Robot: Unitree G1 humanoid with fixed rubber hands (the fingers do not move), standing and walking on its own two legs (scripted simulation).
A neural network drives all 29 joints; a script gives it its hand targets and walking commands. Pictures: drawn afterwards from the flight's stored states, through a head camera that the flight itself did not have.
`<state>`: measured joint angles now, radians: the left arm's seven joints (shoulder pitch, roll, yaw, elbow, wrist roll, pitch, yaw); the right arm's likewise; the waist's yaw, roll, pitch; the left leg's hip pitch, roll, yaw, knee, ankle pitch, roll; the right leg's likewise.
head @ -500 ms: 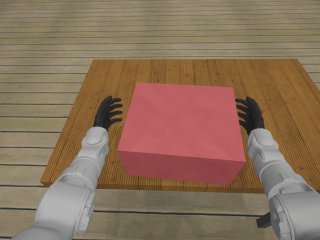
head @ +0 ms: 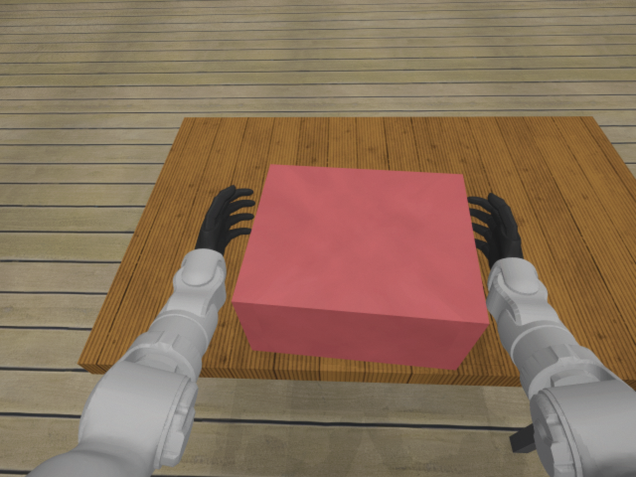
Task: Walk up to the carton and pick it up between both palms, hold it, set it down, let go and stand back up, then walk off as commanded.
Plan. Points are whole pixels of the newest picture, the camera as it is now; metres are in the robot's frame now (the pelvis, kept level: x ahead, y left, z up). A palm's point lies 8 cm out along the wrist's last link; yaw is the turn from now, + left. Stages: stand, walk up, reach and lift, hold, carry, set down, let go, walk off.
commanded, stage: reach and lift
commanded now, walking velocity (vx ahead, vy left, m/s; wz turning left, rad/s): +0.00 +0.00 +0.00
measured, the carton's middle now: (358, 261) +0.41 -0.03 +0.02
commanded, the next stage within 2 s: none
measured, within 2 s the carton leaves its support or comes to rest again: leaves its support in 0.68 s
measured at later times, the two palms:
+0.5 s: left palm (219, 242) +0.41 +0.15 +0.06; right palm (501, 255) +0.39 -0.22 +0.05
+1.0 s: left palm (215, 243) +0.39 +0.15 +0.09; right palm (509, 272) +0.35 -0.22 +0.06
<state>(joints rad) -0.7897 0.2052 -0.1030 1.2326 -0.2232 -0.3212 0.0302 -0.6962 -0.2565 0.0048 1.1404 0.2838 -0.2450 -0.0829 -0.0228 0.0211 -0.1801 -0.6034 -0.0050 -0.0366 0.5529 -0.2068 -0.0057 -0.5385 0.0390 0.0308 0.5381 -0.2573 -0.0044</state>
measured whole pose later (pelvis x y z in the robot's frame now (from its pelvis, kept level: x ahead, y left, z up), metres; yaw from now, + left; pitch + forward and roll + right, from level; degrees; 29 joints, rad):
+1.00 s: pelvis +0.00 +0.01 +0.01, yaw +0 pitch +15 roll -2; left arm -0.66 0.15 -0.09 1.04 -0.10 -0.34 0.08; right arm -0.52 -0.22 -0.03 0.98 0.28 -0.28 -0.15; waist -0.02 0.02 -0.24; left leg -0.57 0.00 -0.04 0.46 -0.15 0.00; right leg -0.48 0.04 0.03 0.39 -0.17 0.00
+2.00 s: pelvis -0.01 +0.00 +0.02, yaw +0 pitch +3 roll -1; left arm -0.49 0.15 0.06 0.35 0.00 0.44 0.02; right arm -0.45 -0.24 -0.02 0.48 0.28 0.39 -0.19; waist -0.02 0.01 -0.23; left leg -0.30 0.00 -0.04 0.37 -0.13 0.00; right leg -0.23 0.04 0.03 0.34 -0.17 -0.01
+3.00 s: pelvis +0.00 -0.01 +0.02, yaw +0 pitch +2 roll +0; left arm -0.42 0.13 0.13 -0.02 0.07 0.62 -0.05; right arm -0.37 -0.19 -0.06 0.17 0.28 0.46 -0.22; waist -0.02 0.01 -0.16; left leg -0.24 0.00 -0.04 0.32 -0.12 0.00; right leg -0.17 0.04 0.03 0.30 -0.17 -0.02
